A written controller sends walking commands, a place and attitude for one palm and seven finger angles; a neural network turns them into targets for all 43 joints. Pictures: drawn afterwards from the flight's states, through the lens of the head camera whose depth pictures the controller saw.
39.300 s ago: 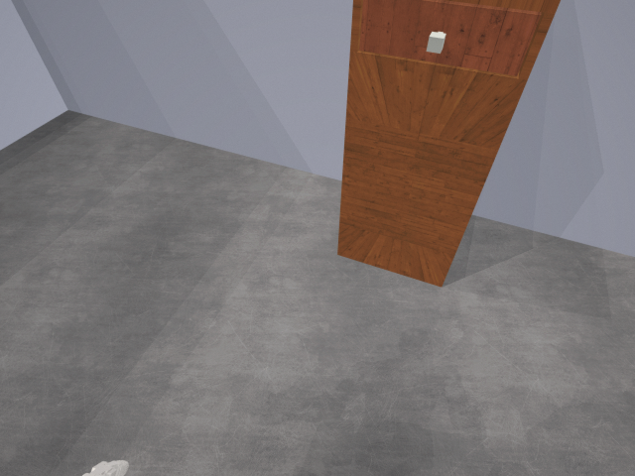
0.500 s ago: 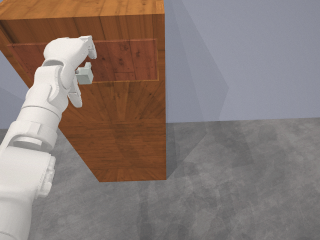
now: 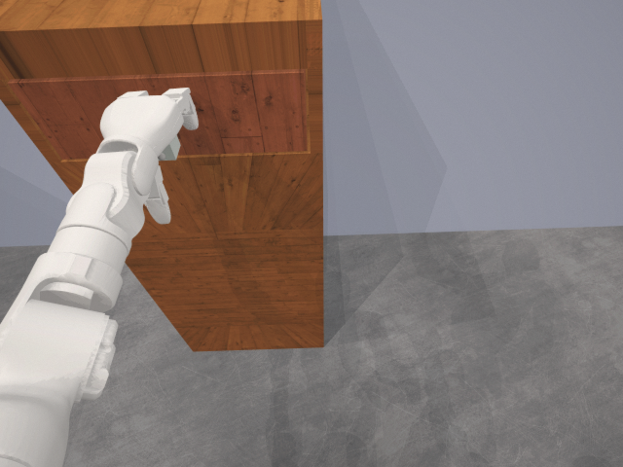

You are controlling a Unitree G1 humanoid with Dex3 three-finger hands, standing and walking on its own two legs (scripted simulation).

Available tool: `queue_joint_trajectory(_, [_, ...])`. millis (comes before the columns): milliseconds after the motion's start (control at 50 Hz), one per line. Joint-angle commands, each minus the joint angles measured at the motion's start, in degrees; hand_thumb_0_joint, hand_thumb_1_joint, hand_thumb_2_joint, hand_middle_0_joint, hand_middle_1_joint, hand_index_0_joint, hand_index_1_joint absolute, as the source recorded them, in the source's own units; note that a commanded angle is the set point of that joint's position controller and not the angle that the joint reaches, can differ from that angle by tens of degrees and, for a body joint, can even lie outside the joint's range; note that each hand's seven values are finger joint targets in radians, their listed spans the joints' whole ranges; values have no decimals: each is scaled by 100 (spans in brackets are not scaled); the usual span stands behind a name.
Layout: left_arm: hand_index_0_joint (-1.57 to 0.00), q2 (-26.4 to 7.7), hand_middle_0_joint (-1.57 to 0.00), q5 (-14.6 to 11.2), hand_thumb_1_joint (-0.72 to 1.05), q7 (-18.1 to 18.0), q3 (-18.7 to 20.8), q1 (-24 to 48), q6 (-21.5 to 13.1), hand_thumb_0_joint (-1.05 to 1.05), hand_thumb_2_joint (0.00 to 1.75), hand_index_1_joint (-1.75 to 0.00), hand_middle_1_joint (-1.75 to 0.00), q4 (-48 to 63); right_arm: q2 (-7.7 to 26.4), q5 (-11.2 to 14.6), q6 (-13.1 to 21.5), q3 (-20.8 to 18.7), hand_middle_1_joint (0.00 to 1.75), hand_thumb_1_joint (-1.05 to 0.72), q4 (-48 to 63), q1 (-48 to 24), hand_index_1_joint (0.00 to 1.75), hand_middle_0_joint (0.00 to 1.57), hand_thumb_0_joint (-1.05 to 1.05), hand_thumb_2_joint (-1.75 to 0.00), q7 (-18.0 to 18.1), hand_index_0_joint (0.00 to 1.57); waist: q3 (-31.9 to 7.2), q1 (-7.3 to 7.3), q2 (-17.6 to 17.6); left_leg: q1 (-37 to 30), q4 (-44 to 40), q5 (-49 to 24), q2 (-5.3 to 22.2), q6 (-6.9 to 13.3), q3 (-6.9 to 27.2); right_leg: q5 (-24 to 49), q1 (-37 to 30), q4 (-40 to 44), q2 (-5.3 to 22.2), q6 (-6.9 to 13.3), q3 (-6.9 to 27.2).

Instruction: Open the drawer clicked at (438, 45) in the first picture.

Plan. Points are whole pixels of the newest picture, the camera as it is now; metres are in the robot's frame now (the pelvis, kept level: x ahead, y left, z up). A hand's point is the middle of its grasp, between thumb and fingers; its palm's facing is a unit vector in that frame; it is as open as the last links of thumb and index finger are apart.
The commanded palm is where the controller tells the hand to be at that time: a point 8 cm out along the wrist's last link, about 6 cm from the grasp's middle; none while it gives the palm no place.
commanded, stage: lower the fingers behind the handle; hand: left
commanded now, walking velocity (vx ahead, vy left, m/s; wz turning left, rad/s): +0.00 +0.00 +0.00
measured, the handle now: (165, 135) +0.52 +0.20 +0.15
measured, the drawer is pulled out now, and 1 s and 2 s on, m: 0.00 0.00 0.00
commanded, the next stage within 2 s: close the thumb around the handle in 0.72 s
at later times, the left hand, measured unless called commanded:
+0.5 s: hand (160, 167) +0.48 +0.20 +0.13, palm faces -0.01 -0.03 -1.00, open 13.8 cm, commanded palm +0.46 +0.21 +0.19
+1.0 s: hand (164, 164) +0.49 +0.20 +0.13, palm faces -0.01 -0.02 -1.00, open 12.8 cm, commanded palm +0.47 +0.21 +0.19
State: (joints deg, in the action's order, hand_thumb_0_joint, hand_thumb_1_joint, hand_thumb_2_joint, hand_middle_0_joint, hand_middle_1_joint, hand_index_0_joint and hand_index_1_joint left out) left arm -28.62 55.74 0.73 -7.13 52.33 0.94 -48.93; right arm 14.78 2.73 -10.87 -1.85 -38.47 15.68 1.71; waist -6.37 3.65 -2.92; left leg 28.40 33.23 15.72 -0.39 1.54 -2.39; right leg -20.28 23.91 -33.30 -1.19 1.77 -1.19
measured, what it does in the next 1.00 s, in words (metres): stands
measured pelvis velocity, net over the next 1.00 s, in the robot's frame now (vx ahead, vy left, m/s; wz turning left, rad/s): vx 0.00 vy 0.00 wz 0.00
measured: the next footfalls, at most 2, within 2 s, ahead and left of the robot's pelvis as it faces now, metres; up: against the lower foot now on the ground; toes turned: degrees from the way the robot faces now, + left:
none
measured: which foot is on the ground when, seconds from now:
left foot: down 0.00-1.00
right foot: down 0.00-1.00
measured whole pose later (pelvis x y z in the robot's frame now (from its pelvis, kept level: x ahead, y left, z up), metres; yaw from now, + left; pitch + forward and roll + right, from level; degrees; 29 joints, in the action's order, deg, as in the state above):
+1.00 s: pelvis +0.00 +0.00 +0.00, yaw +0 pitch +12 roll +0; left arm -28.7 57.3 -3.1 -7.4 53.8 1.4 -54.4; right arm 15.0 2.7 -10.0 -2.0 -39.1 18.1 2.6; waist -7.0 5.0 -2.7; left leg 31.2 35.0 16.1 -0.1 1.5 -2.1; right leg -20.5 26.5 -34.7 -1.5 1.8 -1.4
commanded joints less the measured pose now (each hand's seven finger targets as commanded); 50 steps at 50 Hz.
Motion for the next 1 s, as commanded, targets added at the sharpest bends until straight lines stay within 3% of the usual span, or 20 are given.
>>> queue_joint_trajectory(0, [-30,-1739,-30,92,-50,-295,749,2710,10,0,30,-120,-120,935,818,-35,126,-232,30,-90,568,225,30,20,0,-90,89,20,-2215,-56,352,-1406,39,-2424,-81,186,62,2794,-741,250,-72,-27,172])
queue_joint_trajectory(40, [-30,-1517,-30,127,-50,-297,584,2644,26,0,30,-120,-120,825,817,-18,125,-243,30,-90,559,249,30,20,0,-90,90,20,-1952,12,360,-1351,20,-2279,-60,169,59,2600,-529,271,-87,-27,127])
queue_joint_trajectory(100, [-30,-1452,-30,97,-50,-310,517,2779,-78,0,30,-120,-120,1063,818,-31,145,-283,30,-90,564,333,30,20,0,-90,97,20,-2198,52,212,-1545,61,-2372,-57,185,75,2605,-505,272,-97,-25,161])
queue_joint_trajectory(200, [-30,-1449,-30,59,-50,-392,554,2753,-220,0,30,-120,-120,1112,821,-44,157,-318,30,-90,498,422,30,20,0,-90,104,20,-2134,117,186,-1566,102,-2293,-58,186,110,2478,-345,272,-118,-18,144])
queue_joint_trajectory(240, [-30,-1384,-30,72,-50,-472,522,2709,-178,0,30,-120,-120,915,822,-38,173,-310,30,-90,457,446,30,20,0,-90,104,20,-1930,137,205,-1428,87,-2101,-64,180,109,2297,-216,286,-126,-14,127])
queue_joint_trajectory(340, [-30,-1460,-30,169,-50,-616,560,2734,-12,0,30,-120,-120,680,839,-51,176,-319,30,-90,399,500,30,20,0,-90,95,20,-2082,132,108,-1387,116,-2062,-49,161,85,2252,-217,237,-125,-6,118])
queue_joint_trajectory(380, [-30,-1419,-30,143,-50,-581,530,2803,-4,0,30,-120,-120,779,848,-60,174,-330,30,-90,427,501,30,20,0,-90,90,20,-2226,139,134,-1441,142,-2227,-52,171,88,2386,-321,234,-126,0,136])
queue_joint_trajectory(420, [-30,-1204,-30,141,-50,-545,353,2735,49,0,30,-120,-120,693,829,-43,165,-327,30,-90,435,496,30,20,0,-90,90,20,-2081,168,101,-1461,131,-2217,-54,174,89,2374,-215,247,-139,-8,114])
queue_joint_trajectory(460, [-30,-1264,-30,147,-50,-521,375,2858,56,0,30,-120,-120,695,845,-44,168,-320,30,-90,431,491,30,20,0,-90,101,20,-2012,192,70,-1464,99,-2038,-40,168,103,2168,-122,268,-140,-12,110])
queue_joint_trajectory(480, [-30,-1324,-30,148,-50,-500,430,2828,41,0,30,-120,-120,615,859,-43,168,-321,30,-90,424,517,30,20,0,-90,114,20,-1994,213,295,-1399,101,-2077,-36,179,117,2222,-215,290,-134,-9,109])
queue_joint_trajectory(520, [-30,-1251,-30,162,-50,-488,373,2788,14,0,30,-120,-120,698,835,-36,173,-318,30,-90,447,513,30,20,0,-90,119,20,-2032,173,134,-1473,86,-2071,-37,172,126,2183,-146,267,-142,-3,100])
queue_joint_trajectory(540, [-30,-1098,-30,151,-50,-482,246,2877,3,0,30,-120,-120,706,833,-41,182,-317,30,-90,446,513,30,20,0,-90,122,20,-1985,235,138,-1513,91,-2055,-35,176,131,2136,-60,273,-146,-9,92])
queue_joint_trajectory(580, [-30,-1230,-30,123,-50,-472,369,2863,-23,0,30,-120,-120,599,857,-51,203,-320,30,-90,426,535,30,20,0,-90,129,20,-1913,251,301,-1422,84,-1963,-29,192,119,2101,-128,334,-127,-19,117])
queue_joint_trajectory(620, [-30,-1496,-30,157,-50,-499,565,2803,-72,0,30,-120,-120,729,850,-51,201,-312,30,-90,462,528,30,20,0,-90,143,20,-2145,137,145,-1440,82,-2021,-48,183,112,2215,-259,259,-124,-9,135])
queue_joint_trajectory(660, [-30,-1204,-30,159,-50,-499,350,2771,-55,0,30,-120,-120,666,814,-38,203,-304,30,-90,459,513,30,20,0,-90,130,20,-1939,190,115,-1436,89,-1979,-33,164,109,2107,-83,276,-137,-10,97])
queue_joint_trajectory(720, [-30,-1438,-30,147,-50,-543,520,2815,-48,0,30,-120,-120,601,844,-37,220,-296,30,-90,443,528,30,20,0,-90,139,20,-1951,173,177,-1349,79,-1903,-45,181,95,2125,-168,291,-127,-18,132])
queue_joint_trajectory(800, [-30,-1261,-30,185,-50,-569,315,3066,-1,0,30,-120,-120,561,841,-32,234,-296,30,-90,419,557,30,20,0,-90,139,20,-1925,280,121,-1388,86,-1830,-30,174,113,1975,-3,302,-128,-25,130])
queue_joint_trajectory(920, [-32,-1495,-32,189,-16,-558,524,2903,102,0,44,-124,-124,309,867,-31,233,-278,30,-90,393,583,30,20,0,-90,161,20,-1910,227,344,-1217,91,-1793,-44,187,87,2097,-163,300,-116,-43,138])
queue_joint_trajectory(960, [-33,-1230,-33,210,-5,-524,285,2949,118,0,49,-125,-125,338,836,-23,231,-273,30,-90,424,579,30,20,0,-90,163,20,-1919,265,258,-1283,90,-1827,-47,177,86,2067,-78,291,-118,-38,120])
queue_joint_trajectory(980, [-34,-1305,-34,176,0,-507,378,2963,87,0,52,-125,-125,337,851,-31,234,-276,30,-90,411,598,30,20,0,-90,158,20,-1925,270,296,-1266,95,-1880,-33,180,87,2110,-147,317,-108,-31,130])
